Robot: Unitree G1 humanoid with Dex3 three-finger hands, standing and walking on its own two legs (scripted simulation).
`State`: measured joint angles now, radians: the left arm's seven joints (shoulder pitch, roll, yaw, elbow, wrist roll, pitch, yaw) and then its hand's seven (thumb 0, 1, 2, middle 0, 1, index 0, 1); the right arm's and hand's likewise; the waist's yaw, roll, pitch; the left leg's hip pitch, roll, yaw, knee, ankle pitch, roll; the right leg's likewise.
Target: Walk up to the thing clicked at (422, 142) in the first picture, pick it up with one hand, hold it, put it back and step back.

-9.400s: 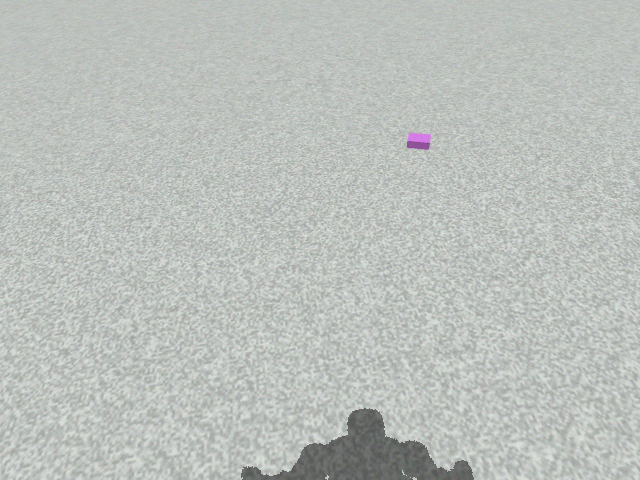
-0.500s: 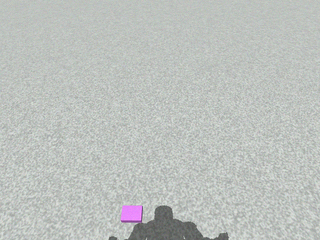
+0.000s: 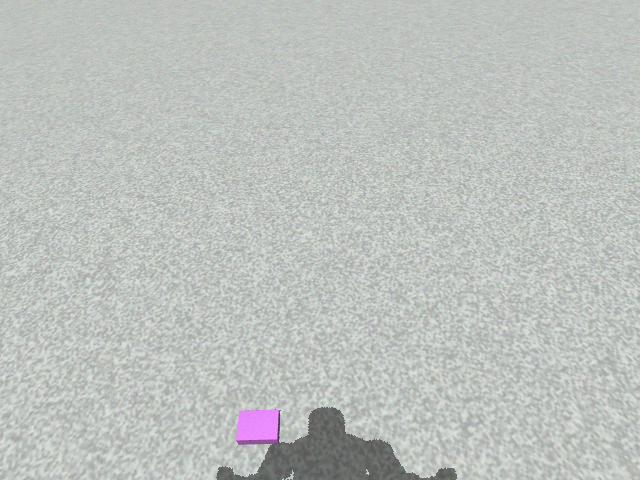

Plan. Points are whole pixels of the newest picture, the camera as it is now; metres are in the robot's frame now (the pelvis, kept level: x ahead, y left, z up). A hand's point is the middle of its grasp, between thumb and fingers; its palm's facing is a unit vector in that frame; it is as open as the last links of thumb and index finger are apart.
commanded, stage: walk up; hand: left
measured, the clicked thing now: (258, 427) +0.43 +0.23 -0.76
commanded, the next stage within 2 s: stand in 0.36 s
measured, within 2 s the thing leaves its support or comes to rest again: neither
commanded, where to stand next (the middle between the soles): +0.05 -0.02 m, yaw +2 degrees
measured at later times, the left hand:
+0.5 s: hand out of the picture +0.09 +0.26 -0.15, palm faces -0.03 -0.94 -0.33, open 7.4 cm
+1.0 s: hand out of the picture +0.05 +0.28 -0.15, palm faces -0.02 -0.94 -0.35, open 7.4 cm
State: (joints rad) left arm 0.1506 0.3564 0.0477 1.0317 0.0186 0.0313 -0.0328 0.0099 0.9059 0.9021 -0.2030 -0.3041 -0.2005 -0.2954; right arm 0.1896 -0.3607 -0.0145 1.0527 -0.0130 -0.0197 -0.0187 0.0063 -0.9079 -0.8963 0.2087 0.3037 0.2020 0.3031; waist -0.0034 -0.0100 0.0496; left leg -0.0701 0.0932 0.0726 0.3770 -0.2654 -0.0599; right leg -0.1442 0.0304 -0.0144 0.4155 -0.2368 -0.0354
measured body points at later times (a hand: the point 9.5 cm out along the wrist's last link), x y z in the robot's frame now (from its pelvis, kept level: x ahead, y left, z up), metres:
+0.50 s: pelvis +0.00 +0.01 +0.00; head +0.01 +0.01 +0.45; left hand +0.09 +0.31 -0.13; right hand +0.06 -0.30 -0.13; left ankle -0.04 +0.16 -0.74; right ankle -0.01 -0.10 -0.74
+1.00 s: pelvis -0.01 +0.02 +0.01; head +0.00 +0.02 +0.46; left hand +0.05 +0.33 -0.13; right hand +0.06 -0.28 -0.13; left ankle -0.04 +0.16 -0.74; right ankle -0.01 -0.10 -0.74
